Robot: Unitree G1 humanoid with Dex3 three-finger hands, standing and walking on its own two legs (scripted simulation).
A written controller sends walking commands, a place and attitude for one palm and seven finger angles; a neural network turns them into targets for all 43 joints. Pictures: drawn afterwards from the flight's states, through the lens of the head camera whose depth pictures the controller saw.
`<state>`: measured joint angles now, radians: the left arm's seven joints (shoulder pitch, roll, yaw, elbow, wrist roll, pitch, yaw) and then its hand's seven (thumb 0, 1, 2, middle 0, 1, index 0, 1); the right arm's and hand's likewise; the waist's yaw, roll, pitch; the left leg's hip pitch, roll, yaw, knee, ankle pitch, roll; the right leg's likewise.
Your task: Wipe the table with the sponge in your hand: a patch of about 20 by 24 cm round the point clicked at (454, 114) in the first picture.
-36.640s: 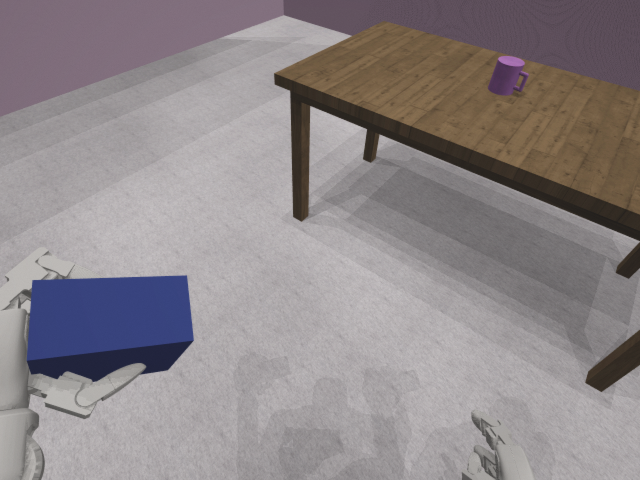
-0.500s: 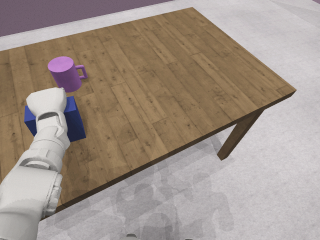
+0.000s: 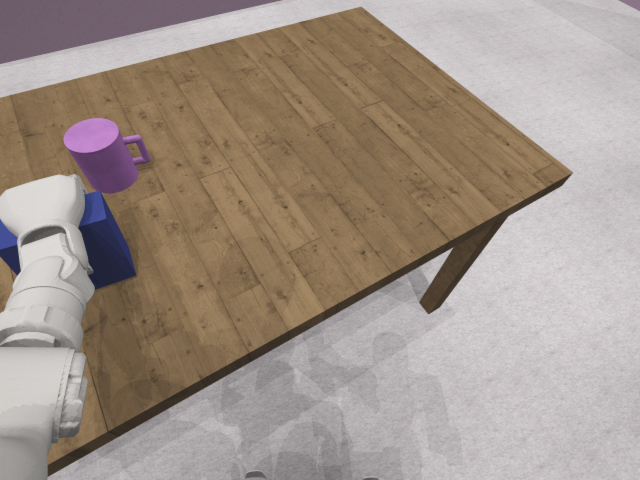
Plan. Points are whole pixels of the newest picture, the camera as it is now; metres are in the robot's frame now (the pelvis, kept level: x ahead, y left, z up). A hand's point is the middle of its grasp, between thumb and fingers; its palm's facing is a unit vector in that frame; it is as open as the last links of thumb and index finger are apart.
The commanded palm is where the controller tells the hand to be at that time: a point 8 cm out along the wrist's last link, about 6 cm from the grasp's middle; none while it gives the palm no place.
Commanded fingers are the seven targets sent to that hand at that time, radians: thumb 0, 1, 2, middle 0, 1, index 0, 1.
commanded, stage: slide back across to the first lane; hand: left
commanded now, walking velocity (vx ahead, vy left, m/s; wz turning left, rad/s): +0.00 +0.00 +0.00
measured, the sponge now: (78, 258) +0.42 +0.33 -0.02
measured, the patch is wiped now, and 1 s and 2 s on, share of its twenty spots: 1.00 1.00 1.00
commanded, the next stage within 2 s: wipe back along the first lane in 0.30 s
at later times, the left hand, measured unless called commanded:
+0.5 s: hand (17, 256) +0.40 +0.38 +0.02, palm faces -0.12 -0.04 -0.99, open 10.3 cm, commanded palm +0.37 +0.36 +0.07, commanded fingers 0.00 0.10 1.30 -1.20 -1.60 -1.20 -1.60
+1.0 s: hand (23, 284) +0.36 +0.36 +0.02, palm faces -0.07 -0.01 -1.00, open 10.3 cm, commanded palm +0.32 +0.33 +0.05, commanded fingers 0.00 0.10 1.30 -1.20 -1.60 -1.20 -1.60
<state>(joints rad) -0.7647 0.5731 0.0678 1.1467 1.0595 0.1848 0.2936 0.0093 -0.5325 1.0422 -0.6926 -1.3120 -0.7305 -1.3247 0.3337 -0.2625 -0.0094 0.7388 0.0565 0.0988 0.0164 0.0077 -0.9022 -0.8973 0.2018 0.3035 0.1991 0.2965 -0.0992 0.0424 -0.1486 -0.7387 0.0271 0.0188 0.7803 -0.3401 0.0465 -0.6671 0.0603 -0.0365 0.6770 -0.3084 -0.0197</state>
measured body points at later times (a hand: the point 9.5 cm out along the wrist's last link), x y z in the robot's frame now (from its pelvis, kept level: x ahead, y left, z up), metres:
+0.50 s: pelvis +0.02 +0.01 +0.01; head +0.09 +0.02 +0.45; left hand +0.40 +0.38 +0.08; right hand +0.12 -0.26 -0.11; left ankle +0.01 +0.09 -0.71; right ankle +0.00 -0.12 -0.71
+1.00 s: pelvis +0.02 +0.01 +0.01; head +0.06 +0.02 +0.46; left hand +0.36 +0.36 +0.07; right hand +0.14 -0.24 -0.11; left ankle +0.01 +0.09 -0.71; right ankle +0.00 -0.12 -0.71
